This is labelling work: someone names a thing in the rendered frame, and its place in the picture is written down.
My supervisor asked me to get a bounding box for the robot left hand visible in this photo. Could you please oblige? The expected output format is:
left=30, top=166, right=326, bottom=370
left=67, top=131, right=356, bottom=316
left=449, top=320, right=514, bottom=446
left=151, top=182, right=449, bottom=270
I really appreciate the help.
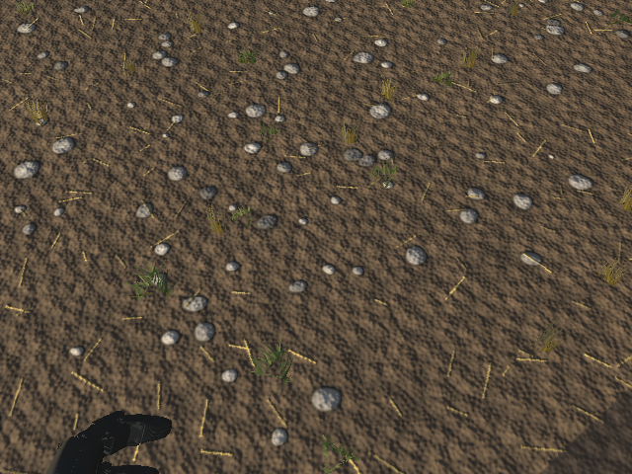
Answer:
left=45, top=411, right=172, bottom=474

